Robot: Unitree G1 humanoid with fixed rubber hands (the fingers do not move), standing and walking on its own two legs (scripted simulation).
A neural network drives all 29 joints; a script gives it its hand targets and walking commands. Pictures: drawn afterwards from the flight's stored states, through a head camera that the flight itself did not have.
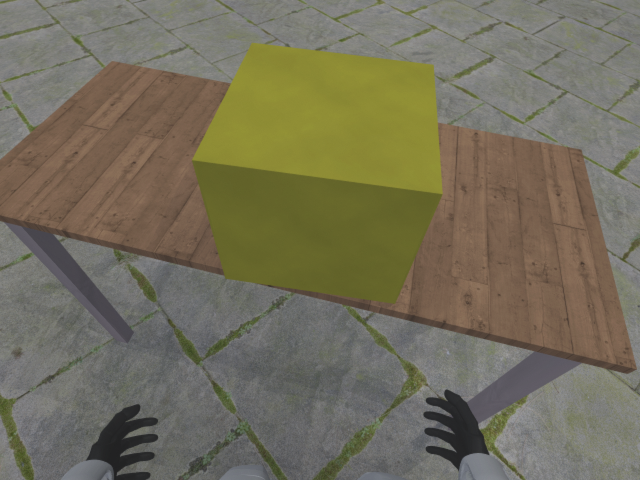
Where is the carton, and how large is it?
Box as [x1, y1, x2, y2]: [192, 43, 442, 303]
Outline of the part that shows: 252,43 192,159 225,278 394,303 442,194 433,65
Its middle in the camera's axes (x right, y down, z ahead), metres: +0.01 -0.11 +0.61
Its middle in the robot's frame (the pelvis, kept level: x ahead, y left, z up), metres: +0.53 +0.04 +0.04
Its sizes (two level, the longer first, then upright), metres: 0.279 0.273 0.253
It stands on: a table, 0.68 m high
